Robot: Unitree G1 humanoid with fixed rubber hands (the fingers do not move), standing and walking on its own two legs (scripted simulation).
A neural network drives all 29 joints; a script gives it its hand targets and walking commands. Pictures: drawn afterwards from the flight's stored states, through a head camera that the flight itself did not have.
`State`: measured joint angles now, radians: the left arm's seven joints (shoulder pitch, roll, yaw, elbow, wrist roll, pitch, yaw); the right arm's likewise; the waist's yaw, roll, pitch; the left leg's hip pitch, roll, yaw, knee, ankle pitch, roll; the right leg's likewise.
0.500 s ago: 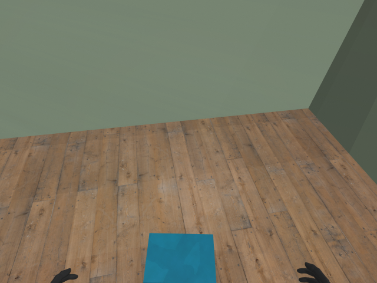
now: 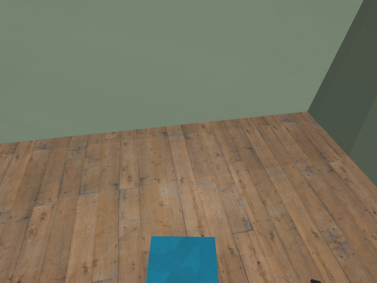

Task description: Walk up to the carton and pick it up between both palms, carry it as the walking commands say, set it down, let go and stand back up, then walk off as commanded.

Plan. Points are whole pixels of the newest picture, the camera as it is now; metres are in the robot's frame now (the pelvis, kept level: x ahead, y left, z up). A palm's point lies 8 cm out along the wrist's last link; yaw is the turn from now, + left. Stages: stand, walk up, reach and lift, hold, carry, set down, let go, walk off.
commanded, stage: stand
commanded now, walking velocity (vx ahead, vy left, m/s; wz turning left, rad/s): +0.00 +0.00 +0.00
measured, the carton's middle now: (182, 266) +0.38 +0.01 -0.68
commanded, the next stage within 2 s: walk off in 1.06 s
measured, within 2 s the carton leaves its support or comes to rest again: neither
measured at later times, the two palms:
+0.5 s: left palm out of the picture +0.07 +0.31 -0.10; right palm out of the picture +0.08 -0.31 -0.10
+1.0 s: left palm out of the picture +0.07 +0.31 -0.10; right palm out of the picture +0.08 -0.31 -0.10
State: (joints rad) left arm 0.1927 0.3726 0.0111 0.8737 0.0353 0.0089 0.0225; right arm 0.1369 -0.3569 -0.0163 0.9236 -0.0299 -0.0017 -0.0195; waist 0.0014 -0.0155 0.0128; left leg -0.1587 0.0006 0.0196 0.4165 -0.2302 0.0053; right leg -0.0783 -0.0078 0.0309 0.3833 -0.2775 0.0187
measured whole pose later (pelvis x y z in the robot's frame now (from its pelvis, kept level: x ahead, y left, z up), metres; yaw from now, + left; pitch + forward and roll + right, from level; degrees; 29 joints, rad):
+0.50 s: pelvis -0.01 +0.00 +0.00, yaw +0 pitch -2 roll +0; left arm 0.17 0.39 0.00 0.98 0.03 0.00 0.02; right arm 0.13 -0.38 -0.01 1.02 -0.02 -0.01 -0.01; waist 0.00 -0.01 0.02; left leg -0.15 0.00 0.02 0.38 -0.19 0.01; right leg -0.07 -0.01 0.03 0.35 -0.24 0.02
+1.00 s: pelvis -0.02 +0.00 +0.00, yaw +0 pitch -2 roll +0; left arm 0.15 0.40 0.00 1.02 0.02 0.00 0.01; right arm 0.11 -0.39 0.00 1.06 -0.02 -0.01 -0.01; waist -0.01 -0.01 0.02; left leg -0.14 0.00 0.02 0.36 -0.18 0.01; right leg -0.06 -0.01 0.03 0.33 -0.23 0.02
